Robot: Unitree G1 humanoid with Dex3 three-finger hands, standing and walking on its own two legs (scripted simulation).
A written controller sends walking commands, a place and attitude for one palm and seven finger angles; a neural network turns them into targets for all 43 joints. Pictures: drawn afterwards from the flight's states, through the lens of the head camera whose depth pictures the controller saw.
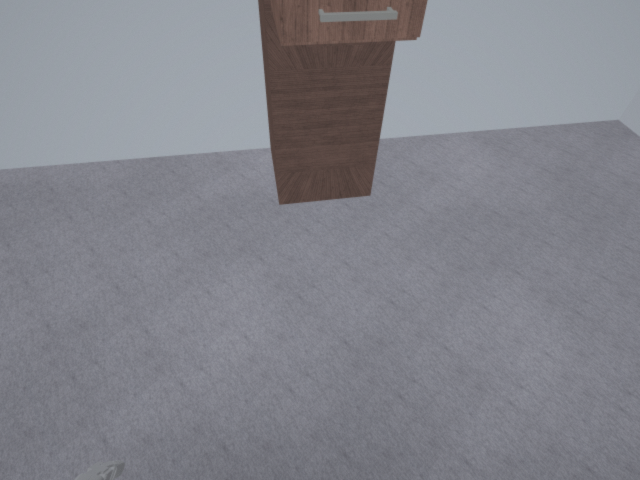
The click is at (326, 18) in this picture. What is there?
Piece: drawer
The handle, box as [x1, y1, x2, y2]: [319, 7, 397, 21]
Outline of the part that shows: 397,12 390,7 387,7 386,11 324,13 322,9 319,9 321,21 395,19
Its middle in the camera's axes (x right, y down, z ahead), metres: +0.09 -0.57 +0.98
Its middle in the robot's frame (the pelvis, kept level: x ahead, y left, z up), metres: +1.14 -0.03 +0.13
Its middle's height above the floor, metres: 0.89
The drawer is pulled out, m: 0.25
